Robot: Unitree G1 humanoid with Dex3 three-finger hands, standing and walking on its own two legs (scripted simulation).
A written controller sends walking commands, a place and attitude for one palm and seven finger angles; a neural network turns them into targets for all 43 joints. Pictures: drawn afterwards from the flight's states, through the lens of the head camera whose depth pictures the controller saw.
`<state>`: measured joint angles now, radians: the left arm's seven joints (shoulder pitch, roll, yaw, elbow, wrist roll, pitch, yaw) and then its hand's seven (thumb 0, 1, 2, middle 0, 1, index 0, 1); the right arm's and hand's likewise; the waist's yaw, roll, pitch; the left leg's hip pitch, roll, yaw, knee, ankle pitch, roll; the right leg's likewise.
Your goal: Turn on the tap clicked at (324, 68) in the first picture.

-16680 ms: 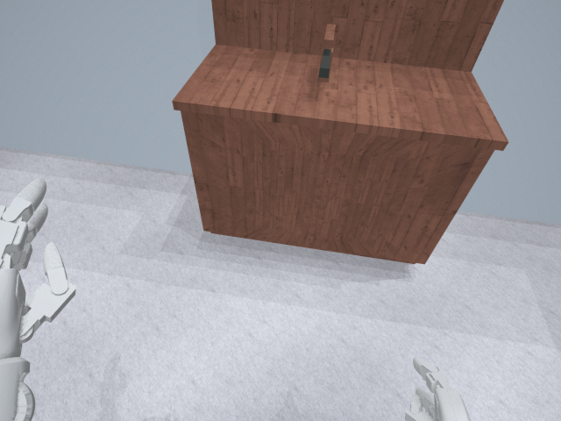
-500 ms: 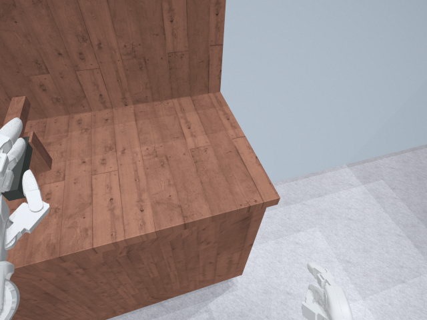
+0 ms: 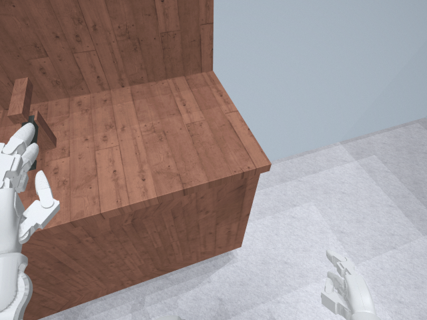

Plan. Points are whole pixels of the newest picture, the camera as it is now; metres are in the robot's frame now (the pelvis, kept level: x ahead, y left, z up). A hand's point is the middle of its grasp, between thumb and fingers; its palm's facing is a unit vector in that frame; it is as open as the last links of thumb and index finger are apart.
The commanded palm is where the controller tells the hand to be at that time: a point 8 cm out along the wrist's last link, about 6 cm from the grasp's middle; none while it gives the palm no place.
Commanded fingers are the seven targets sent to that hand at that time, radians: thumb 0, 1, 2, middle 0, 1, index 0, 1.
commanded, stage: come to a stop and stand still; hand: left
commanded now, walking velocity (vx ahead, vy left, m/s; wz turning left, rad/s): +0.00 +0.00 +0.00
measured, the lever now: (25, 162) +0.38 +0.43 +0.05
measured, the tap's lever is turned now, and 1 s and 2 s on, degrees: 0 0 0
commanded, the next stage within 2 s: none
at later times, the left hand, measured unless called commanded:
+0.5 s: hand out of the picture +0.11 +0.33 +0.15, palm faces +0.39 -0.87 -0.30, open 7.4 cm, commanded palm +0.06 +0.36 +0.18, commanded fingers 0.00 0.90 0.90 -0.20 -0.30 -0.20 -0.30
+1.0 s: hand out of the picture +0.02 +0.41 +0.15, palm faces +0.44 -0.84 -0.32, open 7.4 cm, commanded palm -0.03 +0.42 +0.18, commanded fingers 0.00 0.90 0.90 -0.20 -0.30 -0.20 -0.30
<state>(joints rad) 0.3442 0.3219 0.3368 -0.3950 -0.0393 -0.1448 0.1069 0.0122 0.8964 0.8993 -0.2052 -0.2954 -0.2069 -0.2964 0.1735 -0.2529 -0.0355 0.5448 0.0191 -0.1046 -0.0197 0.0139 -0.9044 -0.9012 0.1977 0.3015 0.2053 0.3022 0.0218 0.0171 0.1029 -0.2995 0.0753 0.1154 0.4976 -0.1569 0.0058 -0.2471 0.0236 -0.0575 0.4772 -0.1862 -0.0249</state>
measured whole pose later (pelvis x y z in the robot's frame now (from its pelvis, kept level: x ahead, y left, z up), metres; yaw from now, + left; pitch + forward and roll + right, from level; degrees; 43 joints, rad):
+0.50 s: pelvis -0.10 +0.08 -0.02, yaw -2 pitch -4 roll -3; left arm 0.39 0.35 0.36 -0.51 -0.01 -0.21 0.08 0.01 0.89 0.90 -0.21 -0.30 -0.21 -0.30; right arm 0.23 -0.17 0.02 0.61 0.00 -0.16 -0.02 0.02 -0.90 -0.90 0.20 0.30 0.21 0.30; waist 0.06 -0.07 0.06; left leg -0.33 -0.02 -0.01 0.67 -0.32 0.02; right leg -0.35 -0.01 0.00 0.68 -0.35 -0.02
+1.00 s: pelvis -0.20 +0.14 +0.00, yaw -2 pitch -4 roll +1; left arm 0.39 0.32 0.39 -0.42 -0.03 -0.17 0.10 0.01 0.89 0.90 -0.21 -0.30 -0.21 -0.30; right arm 0.21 -0.18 0.00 0.65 -0.01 -0.11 0.00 0.02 -0.90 -0.90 0.20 0.30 0.20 0.30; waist 0.05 -0.06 0.06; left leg -0.45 0.03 -0.08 0.98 -0.31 0.00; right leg -0.21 0.00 -0.10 0.57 -0.30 -0.07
